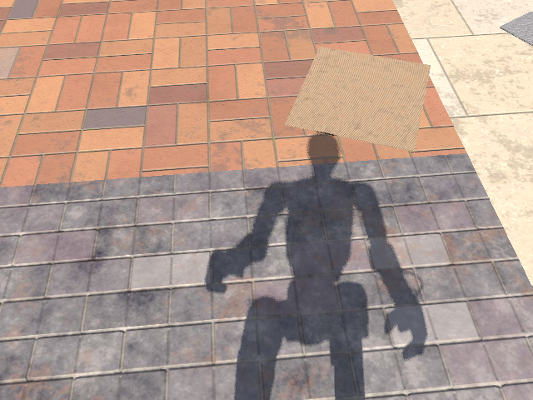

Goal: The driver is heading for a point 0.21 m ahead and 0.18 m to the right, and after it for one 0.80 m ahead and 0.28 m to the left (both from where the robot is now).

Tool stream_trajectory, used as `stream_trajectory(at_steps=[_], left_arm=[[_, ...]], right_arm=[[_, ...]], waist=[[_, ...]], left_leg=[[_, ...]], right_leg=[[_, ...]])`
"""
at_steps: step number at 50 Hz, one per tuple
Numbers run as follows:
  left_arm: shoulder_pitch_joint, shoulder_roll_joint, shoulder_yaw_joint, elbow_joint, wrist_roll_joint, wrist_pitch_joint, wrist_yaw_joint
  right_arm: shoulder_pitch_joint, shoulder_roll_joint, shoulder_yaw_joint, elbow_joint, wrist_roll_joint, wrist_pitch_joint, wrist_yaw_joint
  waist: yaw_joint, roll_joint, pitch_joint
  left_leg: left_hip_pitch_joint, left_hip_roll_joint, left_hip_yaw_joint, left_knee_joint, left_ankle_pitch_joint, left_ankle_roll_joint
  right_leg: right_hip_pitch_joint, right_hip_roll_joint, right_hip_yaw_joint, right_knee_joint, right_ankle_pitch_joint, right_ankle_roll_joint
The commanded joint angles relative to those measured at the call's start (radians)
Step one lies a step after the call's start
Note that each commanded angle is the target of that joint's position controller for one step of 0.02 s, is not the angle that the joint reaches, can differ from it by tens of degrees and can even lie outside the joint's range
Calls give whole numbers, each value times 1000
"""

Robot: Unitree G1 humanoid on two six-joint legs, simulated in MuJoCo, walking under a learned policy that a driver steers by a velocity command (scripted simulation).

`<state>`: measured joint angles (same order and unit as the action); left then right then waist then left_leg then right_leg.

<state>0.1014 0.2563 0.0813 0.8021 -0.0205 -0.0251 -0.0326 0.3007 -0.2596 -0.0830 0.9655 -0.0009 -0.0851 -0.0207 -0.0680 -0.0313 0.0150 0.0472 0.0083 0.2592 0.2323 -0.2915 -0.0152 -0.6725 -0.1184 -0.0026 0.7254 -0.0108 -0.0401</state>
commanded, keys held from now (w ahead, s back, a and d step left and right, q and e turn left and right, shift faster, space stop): w+e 0.06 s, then q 0.94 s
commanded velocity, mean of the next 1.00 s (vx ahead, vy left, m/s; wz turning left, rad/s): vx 0.15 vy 0.00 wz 0.26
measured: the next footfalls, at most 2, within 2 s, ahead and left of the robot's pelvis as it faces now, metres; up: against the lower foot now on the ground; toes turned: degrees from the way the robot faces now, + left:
right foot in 0.10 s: +0.23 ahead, -0.13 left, +0.00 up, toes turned -8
left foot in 0.64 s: +0.30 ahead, +0.09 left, +0.00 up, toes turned +12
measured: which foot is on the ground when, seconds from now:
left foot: down 0.00-0.12, up 0.14-0.62, down 0.64-1.00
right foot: up 0.00-0.08, down 0.10-0.66, up 0.68-1.00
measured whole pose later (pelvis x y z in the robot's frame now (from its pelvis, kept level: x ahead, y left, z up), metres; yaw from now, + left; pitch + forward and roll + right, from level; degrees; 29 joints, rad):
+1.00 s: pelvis +0.26 -0.02 +0.00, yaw +20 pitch +3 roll -2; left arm 0.06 0.29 0.09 0.83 -0.01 0.00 0.04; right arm 0.14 -0.31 -0.09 0.74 0.01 0.03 -0.03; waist -0.02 -0.01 0.04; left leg -0.35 -0.07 -0.13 0.48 -0.18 0.05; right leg -0.47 0.01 0.10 0.78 -0.35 0.08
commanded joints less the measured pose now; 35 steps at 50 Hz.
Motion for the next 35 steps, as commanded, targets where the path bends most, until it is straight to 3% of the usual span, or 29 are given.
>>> stream_trajectory(at_steps=[1, 3, 4, 5, 6, 7, 8, 9, 10, 11, 13, 16, 21, 25, 29, 31, 32, 33, 34, 35], left_arm=[[-115, 46, 1, -110, -1, -10, -21], [-61, 83, 19, -118, -2, -6, -25], [44, 112, 37, -94, 2, -7, -24], [204, 166, 69, -49, 7, -8, -12], [313, 261, 88, -20, 16, -6, 16], [263, 301, 76, -42, 28, -12, 16], [285, 217, 49, -50, 32, -16, 8], [235, 181, 38, -39, 33, -26, 6], [162, 151, 29, -37, 23, -37, 5], [101, 115, 20, -39, 24, -43, 7], [51, 94, 14, -30, 46, -56, 9], [5, 97, 10, -15, 57, -66, 30], [4, 128, 17, 6, 44, -31, 74], [23, 148, 25, 21, 33, 2, 83], [13, 171, 35, 14, 11, 30, 87], [-2, 173, 37, 14, -4, 39, 93], [46, 160, 36, 24, 4, 37, 90], [23, 119, 24, -21, 47, 27, 83], [-32, 88, 11, -57, 53, 17, 73], [-62, 121, 21, -49, 24, 15, 60]], right_arm=[[-10, -189, -42, -51, 17, 9, -5], [-30, -219, -51, -62, 26, 22, -6], [-36, -221, -49, -59, 29, 32, -7], [-29, -204, -39, -55, 27, 34, -6], [2, -126, -10, -79, -17, 22, 2], [113, -50, 22, -79, -4, -5, 20], [20, -148, -4, -61, 44, -20, 25], [-53, -144, -6, -81, 69, -20, 24], [-69, -122, -3, -72, 52, -12, 14], [-71, -130, -12, -57, 34, 3, 4], [-2, -110, -15, -27, 31, 45, -5], [0, -90, -18, -32, 20, 68, -15], [-116, -76, -10, -101, 13, 76, 5], [-172, -85, -13, -155, 13, 92, 23], [-187, -87, -19, -199, 18, 100, 46], [-120, -96, -27, -194, 17, 95, 53], [-58, -164, -52, -186, 11, 89, 42], [-6, -298, -86, -194, -4, 88, 19], [15, -289, -72, -206, -28, 81, 21], [-11, -245, -58, -220, -21, 70, 32]], waist=[[9, 82, 83], [58, 118, 25], [123, 116, -28], [204, 84, -113], [201, -117, -226], [108, -256, -404], [179, -49, -428], [167, -48, -294], [125, 14, -194], [94, 2, -145], [39, -29, -129], [10, -33, -103], [51, -54, -74], [77, -54, -51], [73, -73, -45], [24, -55, -77], [7, 38, -127], [21, 280, -180], [6, 320, -290], [-7, 180, -288]], left_leg=[[20, 308, -66, -33, 443, 145], [49, 308, -35, 109, 783, 123], [24, 288, -24, 272, 942, 109], [-78, 239, -7, 491, 906, 70], [-374, 169, -11, 823, 321, 16], [-653, -9, -159, 1150, -376, -35], [-664, 23, -328, 1200, -349, -20], [-716, 57, -323, 1170, -303, -3], [-697, 106, -317, 1071, -236, 1], [-655, 127, -324, 1007, -192, 2], [-522, 123, -332, 969, -110, -1], [-527, 105, -336, 865, 1, -21], [-566, 110, -280, 635, 147, -34], [-589, 96, -241, 554, 83, -19], [-568, 62, -194, 461, -22, 20], [-420, 15, -160, 277, 121, 64], [-260, 30, -244, 194, 411, 110], [-31, 250, -564, 233, 939, 239], [74, 399, -818, 188, 988, 430], [51, 371, -740, 171, 890, 412]], right_leg=[[-23, 19, -46, -62, -77, -30], [105, 84, -106, -70, -182, -68], [258, 135, -125, -115, -187, -93], [518, 172, -107, -207, -48, -126], [842, -42, 180, -171, 265, -187], [1059, -316, 666, -294, 390, -396], [996, -301, 572, -324, 488, -352], [888, -267, 375, -304, 560, -309], [737, -211, 261, -327, 517, -254], [629, -178, 193, -364, 457, -226], [482, -152, 105, -429, 462, -207], [443, -140, -5, -471, 490, -205], [520, -135, -104, -488, 358, -183], [598, -181, -106, -449, 296, -181], [656, -222, -96, -339, 341, -148], [634, -182, -143, -197, 393, -81], [559, -106, -186, -28, 303, -9], [261, 28, -227, 277, -166, 81], [59, 169, -56, 498, -715, 108], [18, 128, 61, 574, -700, 93]])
